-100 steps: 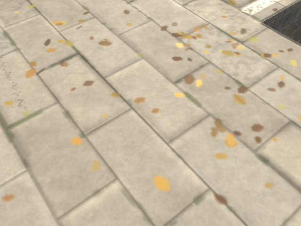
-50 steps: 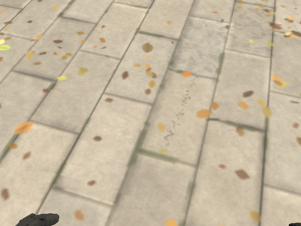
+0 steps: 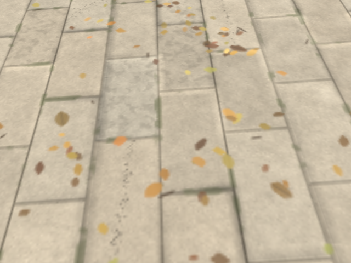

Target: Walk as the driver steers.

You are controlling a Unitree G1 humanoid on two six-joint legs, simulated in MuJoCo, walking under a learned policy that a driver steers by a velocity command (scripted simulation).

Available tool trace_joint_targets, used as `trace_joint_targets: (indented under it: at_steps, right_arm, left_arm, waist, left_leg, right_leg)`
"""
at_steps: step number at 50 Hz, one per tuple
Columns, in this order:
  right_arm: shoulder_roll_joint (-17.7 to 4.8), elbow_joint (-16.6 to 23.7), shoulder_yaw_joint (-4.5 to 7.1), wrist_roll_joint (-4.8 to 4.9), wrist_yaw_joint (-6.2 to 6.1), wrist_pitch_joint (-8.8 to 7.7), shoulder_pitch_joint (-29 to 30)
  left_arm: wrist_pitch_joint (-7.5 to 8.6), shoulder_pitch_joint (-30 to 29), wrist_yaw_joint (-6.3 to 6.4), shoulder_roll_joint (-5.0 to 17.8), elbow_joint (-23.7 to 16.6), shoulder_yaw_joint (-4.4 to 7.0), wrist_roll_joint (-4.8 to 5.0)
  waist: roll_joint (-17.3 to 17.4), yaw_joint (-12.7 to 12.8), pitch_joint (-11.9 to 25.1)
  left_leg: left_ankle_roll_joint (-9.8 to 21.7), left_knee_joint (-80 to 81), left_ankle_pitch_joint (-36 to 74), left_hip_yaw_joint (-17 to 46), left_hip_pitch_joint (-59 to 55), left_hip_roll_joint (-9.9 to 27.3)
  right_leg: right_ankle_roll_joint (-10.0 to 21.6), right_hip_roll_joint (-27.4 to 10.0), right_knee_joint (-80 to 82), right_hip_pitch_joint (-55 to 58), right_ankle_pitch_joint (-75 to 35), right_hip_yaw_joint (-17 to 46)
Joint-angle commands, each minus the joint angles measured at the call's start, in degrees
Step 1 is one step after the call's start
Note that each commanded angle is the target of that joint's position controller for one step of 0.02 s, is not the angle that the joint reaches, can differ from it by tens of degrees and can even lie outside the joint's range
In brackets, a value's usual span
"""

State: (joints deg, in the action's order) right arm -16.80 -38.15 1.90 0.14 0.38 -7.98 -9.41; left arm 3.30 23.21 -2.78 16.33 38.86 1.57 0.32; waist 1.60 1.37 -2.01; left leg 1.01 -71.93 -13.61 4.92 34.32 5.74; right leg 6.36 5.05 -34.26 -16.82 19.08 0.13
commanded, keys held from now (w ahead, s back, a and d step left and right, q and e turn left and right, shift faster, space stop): w+q+shift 1.00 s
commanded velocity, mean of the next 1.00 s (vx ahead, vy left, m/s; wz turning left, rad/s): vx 0.98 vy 0.00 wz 0.62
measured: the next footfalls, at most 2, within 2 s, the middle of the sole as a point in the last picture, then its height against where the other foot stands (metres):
left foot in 0.32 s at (189, 248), level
right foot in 0.72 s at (216, 152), level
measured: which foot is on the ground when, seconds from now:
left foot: up 0.00-0.30, down 0.32-0.72, up 0.74-1.00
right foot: down 0.00-0.30, up 0.32-0.70, down 0.72-1.00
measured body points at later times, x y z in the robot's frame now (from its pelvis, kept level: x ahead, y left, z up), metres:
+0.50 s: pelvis +0.47 +0.00 +0.00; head +0.48 -0.01 +0.45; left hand +0.63 +0.26 -0.06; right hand +0.52 -0.26 -0.13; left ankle +0.47 +0.03 -0.73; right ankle +0.52 -0.17 -0.63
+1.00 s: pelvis +0.91 +0.06 +0.00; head +0.91 +0.08 +0.45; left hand +0.70 +0.28 -0.12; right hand +1.26 +0.01 -0.04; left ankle +0.94 +0.23 -0.64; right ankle +0.92 -0.11 -0.73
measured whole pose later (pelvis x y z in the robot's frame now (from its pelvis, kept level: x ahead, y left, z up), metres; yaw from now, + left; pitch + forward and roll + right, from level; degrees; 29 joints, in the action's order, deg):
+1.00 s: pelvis +0.91 +0.06 +0.00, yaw +41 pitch +0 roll -5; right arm -20.1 -33.2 3.8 2.2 1.6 -0.8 -5.9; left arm 5.4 25.7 0.2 19.4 46.3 5.7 0.0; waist 2.6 5.5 -1.8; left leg 2.9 -68.7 -10.0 0.2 46.8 6.8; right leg -2.0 1.3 -19.2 1.5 20.3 -8.5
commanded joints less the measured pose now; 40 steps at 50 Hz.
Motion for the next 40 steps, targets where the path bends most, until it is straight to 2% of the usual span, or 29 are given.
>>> trace_joint_targets:
  at_steps: [1,3,4,5,8,11,13,14,15,16,17,18,19,20,21,22,24,27,28,29,31,33,34,35,36,37,38,39,40]
  right_arm:
    - [-6.1,2.0,1.73,-0.77,0.22,1.12,-1.2]
    - [-4.0,3.4,0.74,-0.87,0.47,1.36,5.2]
    - [-2.8,3.5,0.32,-0.38,0.70,1.35,7.3]
    - [-1.6,3.8,-0.31,0.25,1.30,0.95,9.7]
    - [-1.4,5.3,-0.35,1.89,3.33,-0.02,17.2]
    - [-3.6,5.8,0.87,2.95,4.94,-0.53,16.3]
    - [-5.7,5.3,1.97,3.34,5.07,0.13,11.1]
    - [-7.5,3.3,2.83,3.48,4.67,1.04,3.1]
    - [-10.0,-0.4,4.06,3.62,3.83,2.16,-10.3]
    - [-11.4,-5.5,4.60,3.06,2.66,3.06,-29.3]
    - [-9.0,-8.5,2.90,1.73,2.47,2.83,-30.8]
    - [-8.1,-4.9,3.24,-0.33,1.95,2.74,-23.5]
    - [-6.8,-2.9,3.59,-0.54,0.99,2.76,-20.9]
    - [-5.6,-2.4,3.09,-0.86,1.04,2.37,-16.6]
    - [-4.8,-1.1,2.69,-0.56,1.41,1.90,-12.5]
    - [-5.8,0.1,2.87,-0.90,1.23,1.74,-9.1]
    - [-4.7,0.4,2.65,0.38,0.94,1.99,-7.1]
    - [-5.3,-0.6,2.83,2.15,-0.53,1.99,-8.2]
    - [-5.9,-1.5,3.14,2.57,-0.82,2.18,-9.7]
    - [-6.5,-2.4,3.41,2.74,-0.84,2.34,-12.3]
    - [-6.5,-3.5,3.52,3.36,-1.03,2.82,-14.7]
    - [-5.4,-4.3,3.52,3.35,-1.30,3.52,-16.0]
    - [-5.5,-4.3,3.67,2.90,-1.34,3.98,-15.7]
    - [-6.3,-3.9,3.80,2.15,-1.07,4.41,-14.3]
    - [-4.6,-1.8,2.97,0.13,-0.58,4.69,-11.2]
    - [4.5,0.2,0.49,0.84,-0.17,4.01,-21.6]
    - [1.1,1.7,-0.56,4.23,-0.39,3.75,-21.8]
    - [-3.3,1.2,0.50,4.30,-1.01,4.29,-14.5]
    - [-5.3,2.2,1.04,2.67,-0.93,4.47,-8.1]
  left_arm:
    - [2.05,-4.3,1.50,6.6,-4.6,1.77,-0.26]
    - [2.53,-0.9,2.42,6.0,-1.9,1.41,0.00]
    - [2.50,1.0,2.84,5.1,-0.7,1.00,0.11]
    - [2.73,2.1,3.31,6.0,0.3,1.13,0.22]
    - [2.94,6.7,4.09,6.3,4.1,1.03,0.18]
    - [2.25,6.3,5.02,8.9,5.8,1.50,-1.00]
    - [1.36,4.5,6.49,11.2,5.6,2.24,-2.84]
    - [0.78,2.5,7.31,11.8,5.1,2.66,-3.88]
    - [0.25,-1.7,7.64,12.8,3.8,3.08,-4.87]
    - [0.04,-11.6,7.60,15.0,0.8,3.75,-4.79]
    - [1.47,-5.1,5.28,-0.8,-1.5,-0.25,-5.08]
    - [4.69,-3.0,3.04,1.0,-4.8,-1.62,1.26]
    - [6.71,-9.7,1.94,6.2,-5.9,-0.74,2.31]
    - [7.68,-11.7,1.45,6.2,-7.0,-0.79,1.95]
    - [7.73,-12.4,1.49,4.9,-6.2,-1.06,0.12]
    - [7.20,-10.5,1.77,4.6,-6.0,-0.99,-0.84]
    - [5.78,-9.8,2.77,5.8,-5.9,-0.54,-1.21]
    - [5.52,-20.7,3.33,3.0,-10.9,-1.57,-3.14]
    - [5.58,-23.5,3.16,1.1,-12.0,-1.92,-2.96]
    - [5.59,-25.2,3.12,0.7,-12.7,-1.70,-2.06]
    - [5.38,-26.1,3.44,2.9,-13.3,-0.24,0.24]
    - [5.68,-27.5,3.60,5.2,-13.8,1.08,1.68]
    - [6.05,-24.9,3.66,7.0,-13.3,2.23,1.98]
    - [6.36,-17.1,3.68,8.9,-12.1,3.68,2.18]
    - [5.91,-1.9,4.09,10.5,-10.0,4.55,2.30]
    - [5.32,5.2,3.82,16.0,-7.9,5.39,-0.24]
    - [4.96,5.9,2.51,15.2,-6.0,5.64,0.29]
    - [4.19,2.2,3.09,9.2,-7.5,4.80,0.13]
    - [3.43,0.2,3.41,7.4,-6.4,4.19,-0.41]
  waist:
    - [-4.6,-2.9,-0.5]
    - [-5.2,-0.4,-2.7]
    - [-4.7,0.8,-2.3]
    - [-6.5,2.0,-3.1]
    - [-5.1,4.9,-5.3]
    - [-7.8,2.7,-2.9]
    - [-10.9,-1.6,1.9]
    - [-11.8,-5.9,5.5]
    - [-11.1,-12.0,10.2]
    - [-3.6,-22.7,13.3]
    - [19.2,-12.0,15.5]
    - [16.6,-9.2,21.8]
    - [5.9,-10.3,13.2]
    - [-4.6,-5.4,6.2]
    - [-10.7,-2.2,1.5]
    - [-9.5,1.2,-1.0]
    - [-6.8,3.2,-4.0]
    - [-3.3,-0.5,-7.3]
    - [-1.8,-2.4,-6.3]
    - [-0.5,-4.4,-4.2]
    - [2.0,-5.6,-1.7]
    - [3.5,-5.8,-0.9]
    - [4.3,-3.8,1.3]
    - [4.7,1.3,7.0]
    - [5.1,9.1,17.7]
    - [-19.1,4.0,30.0]
    - [-30.1,4.1,31.5]
    - [-19.9,6.9,19.8]
    - [-10.0,7.3,11.4]
  left_leg:
    - [-1.4,8.0,9.8,-2.1,8.3,1.8]
    - [-2.0,18.2,18.2,-4.9,8.1,0.5]
    - [-1.6,21.9,22.5,-6.6,7.1,-0.7]
    - [-1.1,27.1,26.5,-8.0,5.1,-1.3]
    - [1.7,38.6,31.9,-9.9,3.3,-4.4]
    - [4.5,43.5,28.9,-11.3,2.3,-9.9]
    - [5.4,40.3,23.2,-15.2,-3.5,-13.8]
    - [6.0,37.5,19.6,-16.0,-11.0,-15.0]
    - [7.6,36.1,18.3,-13.8,-22.7,-13.8]
    - [11.4,41.3,21.8,-5.7,-40.5,-8.5]
    - [18.4,28.5,8.5,10.5,-65.0,-1.2]
    - [25.7,46.5,-26.5,40.8,-65.3,7.7]
    - [22.5,57.5,-30.5,43.7,-56.7,7.8]
    - [20.9,59.9,-25.1,41.6,-45.0,7.3]
    - [20.3,61.6,-19.4,37.8,-33.5,4.0]
    - [21.0,62.7,-15.7,34.2,-25.4,0.9]
    - [20.1,63.5,-8.4,26.5,-15.5,-3.3]
    - [16.7,63.3,2.8,16.3,-0.9,-9.3]
    - [14.7,62.4,2.5,14.7,2.1,-10.6]
    - [13.4,62.0,0.2,15.8,2.5,-10.2]
    - [11.8,58.4,-3.4,19.3,-5.8,-9.1]
    - [10.3,52.5,0.5,22.0,-16.7,-7.6]
    - [9.1,46.9,8.6,22.4,-20.9,-7.2]
    - [6.9,36.5,18.6,20.4,-23.2,-8.0]
    - [4.8,19.8,19.1,17.6,-16.2,-8.0]
    - [2.4,-2.5,-17.3,10.8,2.2,-14.4]
    - [2.3,-13.7,-16.3,7.1,13.9,-8.4]
    - [2.0,-15.8,-10.4,4.7,18.9,-5.3]
    - [1.9,-14.0,-6.8,2.2,18.9,-3.6]
  right_leg:
    - [7.8,-11.0,23.0,3.7,-6.5,16.5]
    - [5.1,-8.9,23.8,3.7,-19.6,9.2]
    - [2.8,-7.7,24.6,5.2,-22.5,6.0]
    - [1.4,-8.4,25.9,4.6,-25.2,4.6]
    - [-2.3,-10.1,30.0,10.8,-28.4,1.3]
    - [-5.7,-12.6,25.4,23.0,-53.6,-2.5]
    - [-7.8,-14.2,15.7,28.7,-81.7,-4.3]
    - [-8.3,-15.0,6.1,28.4,-93.6,-4.6]
    - [-8.9,-15.1,-8.5,24.7,-99.6,-4.6]
    - [-9.9,-10.5,-37.7,11.5,-83.6,-6.2]
    - [-11.1,-0.2,-63.6,-24.9,15.9,2.3]
    - [-8.6,0.8,-67.4,-35.2,14.4,10.2]
    - [-4.5,-2.3,-58.6,-35.3,6.0,11.4]
    - [-2.8,-4.3,-51.9,-32.5,1.2,10.7]
    - [-2.3,-5.5,-46.4,-27.7,-0.9,10.2]
    - [-3.4,-6.6,-43.1,-24.4,-1.8,10.8]
    - [-5.9,-9.1,-35.0,-21.1,-2.6,8.7]
    - [-9.0,-7.7,-14.3,-9.9,-16.4,3.0]
    - [-9.4,-6.3,-7.7,-3.6,-23.0,1.9]
    - [-10.1,-4.6,-4.4,1.5,-28.2,1.5]
    - [-11.2,-3.6,2.3,3.0,-29.0,4.5]
    - [-10.9,-3.8,7.7,1.0,-24.4,6.3]
    - [-9.9,-3.2,8.7,3.4,-20.9,5.8]
    - [-8.1,-4.1,7.8,11.1,-17.4,5.5]
    - [-5.0,-10.9,0.3,28.8,-10.4,9.1]
    - [4.6,-27.8,5.6,51.5,4.9,38.7]
    - [7.9,-33.4,14.5,52.5,30.0,59.0]
    - [4.9,-29.0,16.7,44.9,30.7,50.0]
    - [2.5,-26.0,16.4,36.2,17.6,38.0]
Keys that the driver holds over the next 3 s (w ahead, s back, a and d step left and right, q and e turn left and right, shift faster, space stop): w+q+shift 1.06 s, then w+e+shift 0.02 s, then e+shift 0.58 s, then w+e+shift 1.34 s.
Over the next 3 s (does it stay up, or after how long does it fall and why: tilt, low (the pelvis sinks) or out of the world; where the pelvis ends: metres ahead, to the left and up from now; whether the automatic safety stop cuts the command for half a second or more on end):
stays up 2.05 0.29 -0.03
